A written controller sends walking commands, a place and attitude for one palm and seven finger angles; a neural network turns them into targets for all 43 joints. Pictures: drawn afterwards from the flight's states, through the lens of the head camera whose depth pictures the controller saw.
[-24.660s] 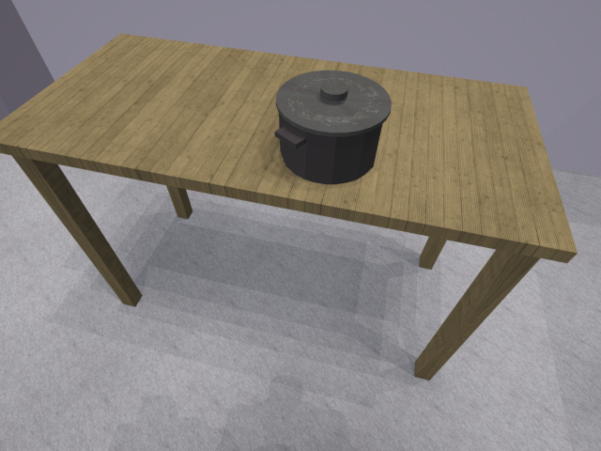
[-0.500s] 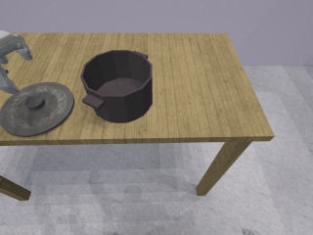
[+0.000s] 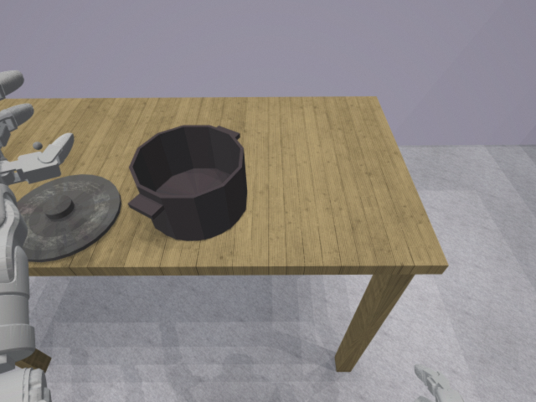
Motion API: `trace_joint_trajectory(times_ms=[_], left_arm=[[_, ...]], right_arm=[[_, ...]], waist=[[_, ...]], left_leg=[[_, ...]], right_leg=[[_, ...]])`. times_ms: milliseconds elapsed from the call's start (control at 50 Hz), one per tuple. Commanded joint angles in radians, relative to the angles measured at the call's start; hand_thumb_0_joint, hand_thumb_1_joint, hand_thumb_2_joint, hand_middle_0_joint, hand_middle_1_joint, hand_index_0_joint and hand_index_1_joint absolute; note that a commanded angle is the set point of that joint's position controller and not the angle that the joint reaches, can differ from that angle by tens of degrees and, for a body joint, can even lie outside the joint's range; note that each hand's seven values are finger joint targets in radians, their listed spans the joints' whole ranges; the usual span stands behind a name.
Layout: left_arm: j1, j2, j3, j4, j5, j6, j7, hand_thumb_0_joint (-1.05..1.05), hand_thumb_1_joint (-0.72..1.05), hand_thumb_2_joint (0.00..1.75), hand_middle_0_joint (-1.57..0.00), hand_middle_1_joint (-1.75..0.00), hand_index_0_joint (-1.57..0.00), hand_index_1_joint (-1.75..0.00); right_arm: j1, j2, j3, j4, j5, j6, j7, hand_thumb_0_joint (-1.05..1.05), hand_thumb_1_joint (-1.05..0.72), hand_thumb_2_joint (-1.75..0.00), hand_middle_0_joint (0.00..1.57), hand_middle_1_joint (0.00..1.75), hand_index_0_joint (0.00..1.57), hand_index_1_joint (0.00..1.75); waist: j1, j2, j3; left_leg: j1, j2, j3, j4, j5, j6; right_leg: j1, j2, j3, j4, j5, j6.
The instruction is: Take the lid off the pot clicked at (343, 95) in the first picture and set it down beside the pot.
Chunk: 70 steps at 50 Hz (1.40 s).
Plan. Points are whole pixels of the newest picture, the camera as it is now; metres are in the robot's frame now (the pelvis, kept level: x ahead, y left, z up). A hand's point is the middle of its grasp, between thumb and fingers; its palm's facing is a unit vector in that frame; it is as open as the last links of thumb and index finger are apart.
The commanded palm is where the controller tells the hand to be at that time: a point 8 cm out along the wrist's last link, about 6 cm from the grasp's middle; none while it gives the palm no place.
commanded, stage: draw the hand back to the body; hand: left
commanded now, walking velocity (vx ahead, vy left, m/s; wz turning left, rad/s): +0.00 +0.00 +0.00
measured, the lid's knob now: (58, 207) +0.43 +0.43 +0.02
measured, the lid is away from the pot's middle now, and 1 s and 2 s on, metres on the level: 0.26 0.26 0.26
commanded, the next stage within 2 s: step back with the hand held close in 1.30 s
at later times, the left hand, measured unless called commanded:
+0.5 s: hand (32, 204) +0.27 +0.28 +0.21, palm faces +0.53 -0.81 -0.25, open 7.9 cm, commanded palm +0.21 +0.31 +0.22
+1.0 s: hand (9, 278) +0.19 +0.26 +0.20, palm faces +0.45 -0.84 -0.31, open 7.4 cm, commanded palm +0.12 +0.29 +0.21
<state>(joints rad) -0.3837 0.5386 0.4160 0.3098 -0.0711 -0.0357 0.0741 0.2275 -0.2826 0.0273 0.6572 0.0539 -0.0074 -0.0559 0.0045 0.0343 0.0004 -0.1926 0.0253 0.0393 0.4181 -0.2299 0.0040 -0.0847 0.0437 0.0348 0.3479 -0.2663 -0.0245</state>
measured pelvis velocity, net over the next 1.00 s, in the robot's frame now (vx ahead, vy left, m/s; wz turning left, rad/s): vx -0.02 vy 0.00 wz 0.02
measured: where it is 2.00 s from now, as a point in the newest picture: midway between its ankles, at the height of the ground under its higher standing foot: outside the picture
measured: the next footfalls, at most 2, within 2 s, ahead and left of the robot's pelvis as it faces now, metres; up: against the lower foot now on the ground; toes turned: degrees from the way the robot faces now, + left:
none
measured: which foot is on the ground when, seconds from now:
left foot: down 0.00-1.00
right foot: down 0.00-1.00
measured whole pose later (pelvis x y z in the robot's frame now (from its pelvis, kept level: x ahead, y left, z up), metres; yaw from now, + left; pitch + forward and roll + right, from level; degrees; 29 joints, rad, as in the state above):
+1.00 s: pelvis -0.02 +0.00 +0.00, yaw +1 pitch -6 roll +0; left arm 0.29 0.37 0.36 -0.38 -0.12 -0.10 0.07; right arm 0.15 -0.22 0.02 0.68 0.00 -0.10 -0.05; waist 0.06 0.06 0.03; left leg -0.09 0.01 0.03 0.37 -0.19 0.01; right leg 0.02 0.03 0.02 0.31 -0.23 -0.02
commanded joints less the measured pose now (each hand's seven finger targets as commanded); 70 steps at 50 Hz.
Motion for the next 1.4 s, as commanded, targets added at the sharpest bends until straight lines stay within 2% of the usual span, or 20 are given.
trace_joint_trajectory(times_ms=[0,40,120,160,220,260,360,420,460,520,560,680,780,860,900,1020,1100,1180,1220,1380], left_arm=[[-0.264,0.275,0.085,-0.265,-0.011,-0.059,0.023,0.0,0.39,0.82,-0.3,-0.55,-0.3,-0.55],[-0.211,0.3,0.121,-0.233,-0.015,-0.051,0.025,0.0,0.44,0.83,-0.29,-0.52,-0.29,-0.52],[-0.205,0.256,0.089,-0.434,-0.025,-0.074,0.015,0.0,0.54,0.85,-0.27,-0.48,-0.27,-0.48],[-0.144,0.249,0.104,-0.453,-0.029,-0.074,0.02,0.0,0.59,0.85,-0.26,-0.45,-0.26,-0.45],[-0.093,0.266,0.142,-0.41,-0.034,-0.069,0.026,0.0,0.66,0.86,-0.25,-0.42,-0.25,-0.42],[-0.049,0.247,0.137,-0.39,-0.038,-0.061,0.023,0.0,0.71,0.87,-0.24,-0.39,-0.24,-0.39],[-0.014,0.166,0.074,-0.563,-0.046,-0.082,0.018,0.0,0.83,0.89,-0.21,-0.34,-0.21,-0.34],[0.058,0.185,0.121,-0.552,-0.049,-0.081,0.026,0.0,0.9,0.9,-0.2,-0.3,-0.2,-0.3],[0.097,0.166,0.119,-0.511,-0.055,-0.072,0.025,0.0,0.9,0.9,-0.2,-0.3,-0.2,-0.3],[0.099,0.127,0.083,-0.656,-0.055,-0.098,0.018,0.0,0.9,0.9,-0.2,-0.3,-0.2,-0.3],[0.148,0.095,0.056,-0.716,-0.056,-0.105,0.018,0.0,0.9,0.9,-0.2,-0.3,-0.2,-0.3],[0.265,0.102,0.099,-0.704,-0.06,-0.098,0.019,0.0,0.9,0.9,-0.2,-0.3,-0.2,-0.3],[0.372,0.042,0.04,-0.865,-0.053,-0.123,0.013,0.0,0.9,0.9,-0.2,-0.3,-0.2,-0.3],[0.461,0.042,0.06,-0.836,-0.052,-0.119,0.019,0.0,0.9,0.9,-0.2,-0.3,-0.2,-0.3],[0.514,0.052,0.084,-0.859,-0.054,-0.118,0.016,0.0,0.9,0.9,-0.2,-0.3,-0.2,-0.3],[0.615,-0.011,0.01,-0.996,-0.046,-0.13,0.007,0.0,0.9,0.9,-0.2,-0.3,-0.2,-0.3],[0.691,0.005,0.043,-1.015,-0.044,-0.124,0.014,0.0,0.9,0.9,-0.2,-0.3,-0.2,-0.3],[0.667,-0.002,0.027,-1.074,-0.033,-0.13,0.023,0.0,0.9,0.9,-0.2,-0.3,-0.2,-0.3],[0.671,-0.02,0.01,-1.053,-0.033,-0.128,0.025,0.0,0.9,0.9,-0.2,-0.3,-0.2,-0.3],[0.724,-0.021,0.02,-1.039,-0.028,-0.123,0.031,0.0,0.9,0.9,-0.2,-0.3,-0.2,-0.3]], right_arm=[[-0.106,-0.125,-0.047,-0.123,0.0,-0.059,-0.009,0.0,-0.9,-0.9,0.2,0.3,0.2,0.3],[-0.107,-0.13,-0.049,-0.113,-0.004,-0.048,-0.014,0.0,-0.9,-0.9,0.2,0.3,0.2,0.3],[-0.161,-0.11,-0.046,-0.137,0.0,-0.065,-0.012,0.0,-0.9,-0.9,0.2,0.3,0.2,0.3],[-0.168,-0.102,-0.044,-0.136,-0.003,-0.07,-0.013,0.0,-0.9,-0.9,0.2,0.3,0.2,0.3],[-0.163,-0.106,-0.048,-0.117,-0.009,-0.069,-0.015,0.0,-0.9,-0.9,0.2,0.3,0.2,0.3],[-0.17,-0.101,-0.047,-0.119,-0.009,-0.066,-0.02,0.0,-0.9,-0.9,0.2,0.3,0.2,0.3],[-0.208,-0.078,-0.039,-0.139,-0.011,-0.09,-0.016,0.0,-0.9,-0.9,0.2,0.3,0.2,0.3],[-0.201,-0.081,-0.042,-0.127,-0.017,-0.093,-0.016,0.0,-0.9,-0.9,0.2,0.3,0.2,0.3],[-0.204,-0.078,-0.041,-0.123,-0.019,-0.089,-0.021,0.0,-0.9,-0.9,0.2,0.3,0.2,0.3],[-0.226,-0.067,-0.039,-0.143,-0.019,-0.105,-0.018,0.0,-0.9,-0.9,0.2,0.3,0.2,0.3],[-0.234,-0.061,-0.036,-0.149,-0.023,-0.116,-0.017,0.0,-0.9,-0.9,0.2,0.3,0.2,0.3],[-0.228,-0.062,-0.038,-0.138,-0.031,-0.115,-0.022,0.0,-0.9,-0.9,0.2,0.3,0.2,0.3],[-0.245,-0.049,-0.034,-0.153,-0.038,-0.14,-0.014,0.0,-0.9,-0.9,0.2,0.3,0.2,0.3],[-0.234,-0.051,-0.037,-0.141,-0.044,-0.143,-0.013,0.0,-0.9,-0.9,0.2,0.3,0.2,0.3],[-0.233,-0.047,-0.038,-0.142,-0.047,-0.14,-0.015,0.0,-0.9,-0.9,0.2,0.3,0.2,0.3],[-0.239,-0.039,-0.035,-0.159,-0.05,-0.156,-0.003,0.0,-0.9,-0.9,0.2,0.3,0.2,0.3],[-0.233,-0.035,-0.035,-0.157,-0.056,-0.157,-0.009,0.0,-0.9,-0.9,0.2,0.3,0.2,0.3],[-0.232,-0.034,-0.034,-0.155,-0.057,-0.167,-0.012,0.0,-0.9,-0.9,0.2,0.3,0.2,0.3],[-0.225,-0.034,-0.034,-0.15,-0.057,-0.17,-0.013,0.0,-0.9,-0.9,0.2,0.3,0.2,0.3],[-0.226,-0.031,-0.031,-0.148,-0.065,-0.175,-0.015,0.0,-0.9,-0.9,0.2,0.3,0.2,0.3]], waist=[[0.011,0.021,-0.255],[0.015,-0.05,-0.224],[0.022,0.053,-0.28],[0.031,0.046,-0.288],[0.028,-0.049,-0.216],[0.033,-0.061,-0.189],[0.035,0.076,-0.206],[0.037,0.006,-0.174],[0.039,-0.055,-0.129],[0.038,0.052,-0.163],[0.046,0.07,-0.176],[0.052,-0.027,-0.108],[0.055,0.069,-0.139],[0.053,0.002,-0.07],[0.062,-0.001,-0.07],[0.048,0.03,-0.057],[0.061,0.031,-0.024],[0.053,0.062,-0.024],[0.045,0.034,-0.011],[0.065,0.03,-0.021]], left_leg=[[0.204,0.002,0.025,0.013,0.446,0.046],[0.155,-0.01,0.038,0.007,0.364,0.049],[0.209,-0.02,0.043,0.015,0.373,0.052],[0.219,-0.021,0.039,0.014,0.395,0.05],[0.186,-0.02,0.037,0.007,0.336,0.05],[0.178,-0.02,0.039,-0.005,0.306,0.052],[0.243,-0.022,0.036,-0.014,0.315,0.049],[0.227,-0.019,0.032,-0.019,0.31,0.049],[0.205,-0.018,0.031,-0.03,0.275,0.051],[0.248,-0.019,0.028,-0.04,0.276,0.047],[0.267,-0.018,0.023,-0.045,0.294,0.046],[0.228,-0.012,0.009,-0.066,0.243,0.044],[0.266,-0.009,0.002,-0.066,0.266,0.038],[0.228,-0.003,-0.007,-0.079,0.215,0.034],[0.224,-0.002,-0.005,-0.076,0.217,0.035],[0.225,-0.001,-0.014,-0.075,0.183,0.032],[0.202,0.0,-0.022,-0.078,0.153,0.029],[0.204,0.0,-0.03,-0.077,0.127,0.025],[0.209,0.002,-0.03,-0.075,0.114,0.027],[0.197,0.0,-0.043,-0.086,0.116,0.025]], right_leg=[[0.005,-0.019,-0.034,-0.005,0.529,0.008],[0.028,-0.03,-0.032,-0.006,0.565,0.018],[0.054,-0.044,-0.019,-0.004,0.605,0.024],[0.065,-0.045,-0.02,0.003,0.639,0.028],[0.036,-0.041,-0.024,-0.014,0.598,0.033],[0.031,-0.04,-0.022,-0.022,0.552,0.035],[0.013,-0.035,-0.021,-0.044,0.483,0.021],[0.009,-0.029,-0.028,-0.054,0.474,0.021],[-0.004,-0.027,-0.027,-0.065,0.427,0.023],[0.0,-0.028,-0.031,-0.073,0.38,0.012],[0.007,-0.025,-0.034,-0.072,0.379,0.008],[-0.006,-0.02,-0.04,-0.093,0.303,0.008],[0.001,-0.021,-0.042,-0.088,0.302,0.0],[-0.024,-0.017,-0.049,-0.102,0.242,0.0],[-0.017,-0.019,-0.046,-0.103,0.245,0.0],[-0.034,-0.023,-0.048,-0.109,0.199,-0.001],[-0.043,-0.021,-0.042,-0.123,0.161,-0.005],[-0.051,-0.022,-0.042,-0.124,0.134,-0.008],[-0.064,-0.022,-0.042,-0.127,0.119,-0.007],[-0.04,-0.022,-0.044,-0.12,0.118,-0.01]])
